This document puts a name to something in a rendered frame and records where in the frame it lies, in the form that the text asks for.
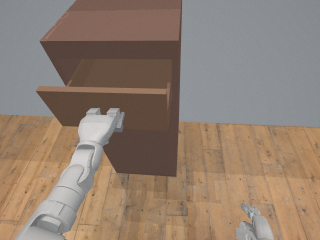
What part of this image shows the handle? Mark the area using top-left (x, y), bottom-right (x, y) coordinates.
top-left (113, 112), bottom-right (125, 133)

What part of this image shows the right robot hand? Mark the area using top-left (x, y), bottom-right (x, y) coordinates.
top-left (236, 203), bottom-right (274, 240)

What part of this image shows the left robot forearm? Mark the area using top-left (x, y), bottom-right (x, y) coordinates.
top-left (14, 141), bottom-right (104, 240)

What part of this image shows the cabinet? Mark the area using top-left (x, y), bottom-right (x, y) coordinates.
top-left (39, 0), bottom-right (182, 177)

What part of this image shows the left robot hand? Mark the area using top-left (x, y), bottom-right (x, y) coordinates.
top-left (78, 108), bottom-right (120, 147)

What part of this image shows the robot left upper arm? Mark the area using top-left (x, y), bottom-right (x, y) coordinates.
top-left (20, 225), bottom-right (67, 240)

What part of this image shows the drawer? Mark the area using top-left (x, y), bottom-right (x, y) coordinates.
top-left (36, 59), bottom-right (172, 131)

